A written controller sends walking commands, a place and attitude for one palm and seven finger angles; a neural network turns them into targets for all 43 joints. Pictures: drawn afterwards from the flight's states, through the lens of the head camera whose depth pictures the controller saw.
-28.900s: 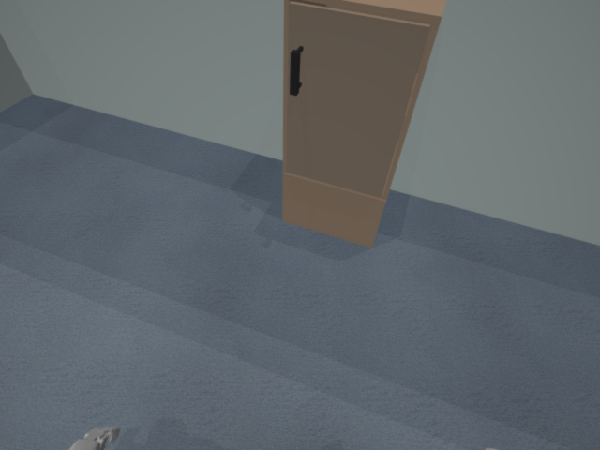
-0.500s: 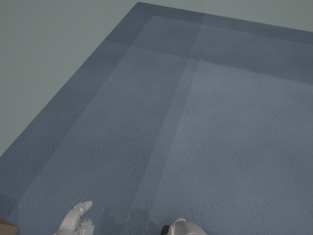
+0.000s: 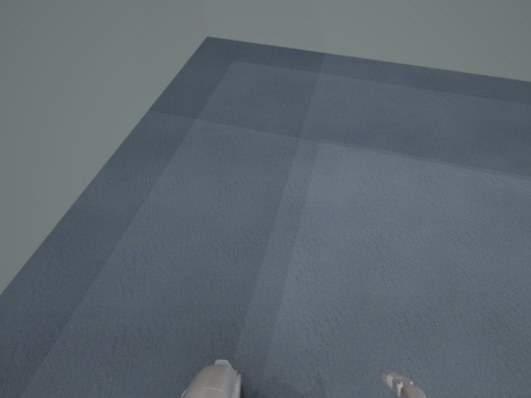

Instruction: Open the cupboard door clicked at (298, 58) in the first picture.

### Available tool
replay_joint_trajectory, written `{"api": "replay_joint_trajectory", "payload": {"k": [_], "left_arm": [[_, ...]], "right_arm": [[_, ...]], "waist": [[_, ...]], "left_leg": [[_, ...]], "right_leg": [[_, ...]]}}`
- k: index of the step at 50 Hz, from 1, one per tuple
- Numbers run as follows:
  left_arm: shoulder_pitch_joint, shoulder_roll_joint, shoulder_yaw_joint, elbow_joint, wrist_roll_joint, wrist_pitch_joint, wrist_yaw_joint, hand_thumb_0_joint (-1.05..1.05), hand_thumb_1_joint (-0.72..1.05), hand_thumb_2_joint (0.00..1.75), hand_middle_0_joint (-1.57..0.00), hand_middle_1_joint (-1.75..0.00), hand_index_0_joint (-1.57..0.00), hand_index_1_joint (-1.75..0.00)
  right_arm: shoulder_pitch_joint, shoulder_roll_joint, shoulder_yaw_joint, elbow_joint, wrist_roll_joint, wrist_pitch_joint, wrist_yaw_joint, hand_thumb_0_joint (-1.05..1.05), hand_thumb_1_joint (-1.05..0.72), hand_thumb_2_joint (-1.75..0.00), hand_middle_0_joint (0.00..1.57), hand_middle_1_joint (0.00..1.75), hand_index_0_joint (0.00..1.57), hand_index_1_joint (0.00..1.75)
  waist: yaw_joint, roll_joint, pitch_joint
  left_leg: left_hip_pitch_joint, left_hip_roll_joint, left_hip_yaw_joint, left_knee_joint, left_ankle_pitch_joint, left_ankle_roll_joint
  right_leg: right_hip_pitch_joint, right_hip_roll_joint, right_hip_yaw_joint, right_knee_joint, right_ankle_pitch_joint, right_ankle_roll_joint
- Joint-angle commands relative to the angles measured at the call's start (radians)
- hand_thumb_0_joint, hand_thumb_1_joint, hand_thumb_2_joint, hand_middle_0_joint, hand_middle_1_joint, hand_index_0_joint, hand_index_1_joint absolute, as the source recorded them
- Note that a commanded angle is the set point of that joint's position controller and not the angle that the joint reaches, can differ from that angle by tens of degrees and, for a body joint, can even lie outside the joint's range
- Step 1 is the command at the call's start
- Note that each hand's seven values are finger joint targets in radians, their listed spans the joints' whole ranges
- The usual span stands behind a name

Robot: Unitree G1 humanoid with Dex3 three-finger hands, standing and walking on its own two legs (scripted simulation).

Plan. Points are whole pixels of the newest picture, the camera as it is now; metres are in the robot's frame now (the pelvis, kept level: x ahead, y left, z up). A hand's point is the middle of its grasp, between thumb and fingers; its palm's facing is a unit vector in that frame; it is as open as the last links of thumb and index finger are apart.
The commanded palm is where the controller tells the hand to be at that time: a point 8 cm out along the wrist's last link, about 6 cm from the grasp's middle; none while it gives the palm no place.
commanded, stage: walk to a spot facing it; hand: left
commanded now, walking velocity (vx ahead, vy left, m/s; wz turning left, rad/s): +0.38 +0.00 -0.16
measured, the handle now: out of the picture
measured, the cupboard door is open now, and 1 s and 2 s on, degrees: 47 47 47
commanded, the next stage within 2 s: turn to face it in 0.36 s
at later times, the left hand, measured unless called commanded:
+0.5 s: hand (221, 257) +0.40 +0.15 -0.16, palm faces -0.22 -0.96 -0.18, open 7.4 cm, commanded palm none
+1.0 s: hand (222, 241) +0.46 +0.16 -0.19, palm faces +0.11 -0.98 -0.16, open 7.2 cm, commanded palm none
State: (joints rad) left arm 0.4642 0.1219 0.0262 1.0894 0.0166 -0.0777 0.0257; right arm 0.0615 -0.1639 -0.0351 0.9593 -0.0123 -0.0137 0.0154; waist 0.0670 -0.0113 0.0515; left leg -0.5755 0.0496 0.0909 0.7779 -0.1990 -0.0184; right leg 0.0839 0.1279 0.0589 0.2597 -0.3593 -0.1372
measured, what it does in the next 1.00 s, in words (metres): walks ahead: left foot, then right foot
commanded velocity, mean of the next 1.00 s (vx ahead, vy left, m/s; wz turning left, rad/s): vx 0.13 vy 0.00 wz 0.18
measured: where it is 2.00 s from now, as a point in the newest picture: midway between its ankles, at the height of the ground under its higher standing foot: (309, 342)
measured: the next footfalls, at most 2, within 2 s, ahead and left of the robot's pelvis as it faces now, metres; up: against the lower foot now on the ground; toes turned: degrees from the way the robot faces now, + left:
left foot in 0.08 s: +0.17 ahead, +0.10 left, +0.00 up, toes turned +4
right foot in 0.56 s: +0.40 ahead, -0.14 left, +0.00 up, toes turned -16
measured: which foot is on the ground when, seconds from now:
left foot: up 0.00-0.06, down 0.08-0.56, up 0.58-0.94, down 0.96-1.00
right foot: down 0.00-0.08, up 0.10-0.54, down 0.56-0.96, up 0.98-1.00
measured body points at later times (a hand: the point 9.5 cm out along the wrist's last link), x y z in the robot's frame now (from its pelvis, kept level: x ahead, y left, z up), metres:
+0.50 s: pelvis +0.25 -0.01 +0.00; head +0.29 -0.01 +0.45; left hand +0.41 +0.20 -0.15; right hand +0.10 -0.21 -0.14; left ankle +0.13 +0.09 -0.73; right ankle +0.36 -0.14 -0.70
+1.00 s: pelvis +0.38 -0.03 -0.02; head +0.40 +0.01 +0.43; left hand +0.45 +0.21 -0.18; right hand +0.45 -0.28 -0.14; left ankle +0.41 +0.07 -0.74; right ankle +0.35 -0.14 -0.72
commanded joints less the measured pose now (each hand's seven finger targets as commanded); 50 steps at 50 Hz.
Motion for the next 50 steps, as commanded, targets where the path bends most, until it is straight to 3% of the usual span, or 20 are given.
{"api": "replay_joint_trajectory", "payload": {"k": [1,2,3,4,5,8,13,20,24,26,27,28,29,32,36,46,47,48,49,50], "left_arm": [[0.049,0.183,0.039,-0.006,-0.003,-0.026,0.013,0.00,0.90,0.90,-0.20,-0.30,-0.20,-0.30],[0.019,0.189,0.041,-0.012,-0.008,-0.027,0.012,0.00,0.90,0.90,-0.20,-0.30,-0.20,-0.30],[0.002,0.162,0.041,-0.028,-0.020,-0.030,0.006,0.00,0.90,0.90,-0.20,-0.30,-0.20,-0.30],[0.051,0.101,0.023,-0.046,-0.035,-0.032,-0.008,0.00,0.90,0.90,-0.20,-0.30,-0.20,-0.30],[0.003,0.140,0.027,-0.063,-0.020,-0.025,-0.006,0.00,0.90,0.90,-0.20,-0.30,-0.20,-0.30],[-0.102,0.089,0.038,-0.071,0.015,0.010,-0.032,0.00,0.90,0.90,-0.20,-0.30,-0.20,-0.30],[-0.080,0.034,0.033,-0.067,0.019,0.051,-0.047,0.00,0.90,0.90,-0.20,-0.30,-0.20,-0.30],[-0.355,0.058,0.023,-0.158,0.010,0.061,-0.069,0.00,0.90,0.90,-0.20,-0.30,-0.20,-0.30],[-0.369,0.089,0.024,-0.167,0.007,0.054,-0.062,0.00,0.90,0.90,-0.20,-0.30,-0.20,-0.30],[-0.178,0.121,0.026,-0.109,0.008,0.032,-0.044,0.00,0.90,0.90,-0.20,-0.30,-0.20,-0.30],[-0.051,0.187,0.044,-0.065,0.013,0.017,-0.032,0.00,0.90,0.90,-0.20,-0.30,-0.20,-0.30],[0.064,0.286,0.068,-0.034,0.010,0.004,-0.019,0.00,0.90,0.90,-0.20,-0.30,-0.20,-0.30],[0.049,0.310,0.057,-0.041,-0.008,0.002,-0.014,0.00,0.90,0.90,-0.20,-0.30,-0.20,-0.30],[-0.178,0.206,0.030,-0.099,-0.010,0.026,0.004,0.00,0.90,0.90,-0.20,-0.30,-0.20,-0.30],[-0.309,0.155,0.026,-0.141,-0.004,0.024,0.004,0.00,0.90,0.90,-0.20,-0.30,-0.20,-0.30],[-0.282,0.203,0.073,-0.170,0.007,0.059,0.000,0.00,0.90,0.90,-0.20,-0.30,-0.20,-0.30],[-0.287,0.200,0.075,-0.179,0.001,0.066,-0.002,0.00,0.90,0.90,-0.20,-0.30,-0.20,-0.30],[-0.275,0.148,0.066,-0.211,-0.011,0.075,-0.009,0.00,0.90,0.90,-0.20,-0.30,-0.20,-0.30],[-0.352,0.148,0.053,-0.258,-0.003,0.087,-0.005,0.00,0.90,0.90,-0.20,-0.30,-0.20,-0.30],[-0.389,0.166,0.052,-0.282,0.004,0.089,-0.007,0.00,0.90,0.90,-0.20,-0.30,-0.20,-0.30]], "right_arm": [[0.083,-0.083,-0.020,-0.036,-0.004,-0.047,-0.020,0.00,-0.90,-0.90,0.20,0.30,0.20,0.30],[0.231,-0.115,-0.029,0.010,-0.008,-0.049,-0.030,0.00,-0.90,-0.90,0.20,0.30,0.20,0.30],[0.397,-0.192,-0.050,0.050,-0.024,-0.054,-0.040,0.00,-0.90,-0.90,0.20,0.30,0.20,0.30],[0.486,-0.265,-0.064,0.067,-0.033,-0.057,-0.044,0.00,-0.90,-0.90,0.20,0.30,0.20,0.30],[0.425,-0.242,-0.054,0.047,-0.011,-0.041,-0.040,0.00,-0.90,-0.90,0.20,0.30,0.20,0.30],[0.276,-0.092,-0.015,0.026,-0.016,-0.063,-0.045,0.00,-0.90,-0.90,0.20,0.30,0.20,0.30],[0.343,-0.076,-0.009,0.071,-0.005,-0.090,-0.046,0.00,-0.90,-0.90,0.20,0.30,0.20,0.30],[0.452,-0.110,0.004,0.105,-0.013,-0.073,-0.049,0.00,-0.90,-0.90,0.20,0.30,0.20,0.30],[0.483,-0.136,0.006,0.123,-0.016,-0.059,-0.056,0.00,-0.90,-0.90,0.20,0.30,0.20,0.30],[0.465,-0.140,0.009,0.131,-0.006,-0.055,-0.056,0.00,-0.90,-0.90,0.20,0.30,0.20,0.30],[0.455,-0.117,0.009,0.126,0.009,-0.056,-0.050,0.00,-0.90,-0.90,0.20,0.30,0.20,0.30],[0.512,-0.072,0.008,0.113,0.027,-0.059,-0.050,0.00,-0.90,-0.90,0.20,0.30,0.20,0.30],[0.503,-0.094,0.004,0.112,0.032,-0.048,-0.056,0.00,-0.90,-0.90,0.20,0.30,0.20,0.30],[0.382,-0.035,0.003,0.103,0.016,-0.005,-0.050,0.00,-0.90,-0.90,0.20,0.30,0.20,0.30],[0.451,0.010,-0.001,0.123,0.003,0.042,-0.032,0.00,-0.90,-0.90,0.20,0.30,0.20,0.30],[0.259,-0.058,-0.030,-0.008,-0.009,0.038,-0.004,0.00,-0.90,-0.90,0.20,0.30,0.20,0.30],[0.327,-0.109,-0.041,0.004,-0.013,0.031,-0.004,0.00,-0.90,-0.90,0.20,0.30,0.20,0.30],[0.375,-0.225,-0.065,-0.003,-0.024,0.020,-0.010,0.00,-0.90,-0.90,0.20,0.30,0.20,0.30],[0.402,-0.288,-0.074,-0.002,-0.021,0.026,-0.026,0.00,-0.90,-0.90,0.20,0.30,0.20,0.30],[0.374,-0.284,-0.075,-0.011,-0.020,0.027,-0.029,0.00,-0.90,-0.90,0.20,0.30,0.20,0.30]], "waist": [[-0.111,-0.082,-0.052],[-0.182,-0.075,-0.108],[-0.247,0.025,-0.204],[-0.220,0.250,-0.328],[-0.180,0.148,-0.251],[-0.091,0.081,0.097],[-0.041,0.100,-0.013],[-0.097,0.159,0.076],[-0.081,0.135,0.050],[0.005,0.117,-0.066],[0.055,0.026,-0.165],[0.068,-0.189,-0.331],[0.049,-0.181,-0.407],[-0.035,-0.073,-0.099],[-0.135,-0.080,-0.073],[-0.103,-0.070,-0.060],[-0.141,0.058,-0.104],[-0.155,0.384,-0.124],[-0.182,0.372,-0.132],[-0.164,0.228,-0.113]], "left_leg": [[0.213,-0.115,0.076,-0.200,-0.005,0.060],[0.458,-0.084,0.031,-0.252,0.090,0.095],[0.725,0.112,-0.215,-0.263,0.160,0.174],[0.896,0.418,-0.591,-0.355,0.280,0.319],[0.767,0.451,-0.661,-0.458,0.131,0.340],[0.332,0.310,-0.403,-0.597,-0.087,0.207],[0.415,0.198,-0.045,-0.555,0.384,0.138],[0.474,0.196,0.068,-0.533,0.555,0.099],[0.538,0.241,0.058,-0.416,0.796,0.111],[0.502,0.210,0.046,-0.201,0.851,0.079],[0.312,0.156,0.057,-0.002,0.640,0.049],[0.065,-0.023,0.077,0.332,-0.211,0.001],[0.103,-0.017,-0.058,0.510,-0.477,0.004],[0.062,0.061,-0.113,0.518,-0.299,-0.003],[0.169,0.067,-0.057,0.362,-0.179,-0.026],[0.260,0.028,0.028,-0.145,-0.071,-0.020],[0.382,0.044,-0.025,-0.267,0.091,-0.003],[0.470,0.297,-0.411,-0.388,0.426,0.130],[0.453,0.426,-0.590,-0.432,0.579,0.252],[0.400,0.415,-0.523,-0.439,0.373,0.262]], "right_leg": [[0.021,-0.275,0.090,0.263,1.327,0.064],[-0.133,-0.261,0.074,0.420,1.223,0.088],[-0.372,-0.188,0.042,0.676,0.867,0.109],[-0.585,-0.059,-0.042,1.066,-0.047,0.116],[-0.637,-0.111,0.019,1.176,-0.141,0.085],[-0.697,-0.200,0.003,1.124,0.035,0.107],[-0.692,-0.214,-0.059,0.953,0.168,0.141],[-0.666,-0.188,-0.184,0.538,0.273,0.126],[-0.536,-0.144,-0.191,0.418,0.200,0.079],[-0.248,-0.116,-0.188,0.290,0.294,0.067],[0.038,-0.226,-0.089,0.304,0.570,0.034],[0.314,-0.561,0.267,0.293,1.012,-0.094],[0.238,-0.659,0.291,0.216,1.094,-0.160],[-0.166,-0.539,0.049,0.115,0.890,-0.072],[-0.380,-0.457,-0.167,0.038,0.629,0.009],[-0.322,-0.484,-0.256,0.261,0.375,0.065],[-0.372,-0.446,-0.286,0.417,0.293,0.108],[-0.588,-0.285,-0.314,0.665,-0.169,0.202],[-0.673,-0.211,-0.172,0.859,-0.375,0.215],[-0.665,-0.238,-0.090,0.929,-0.279,0.198]]}}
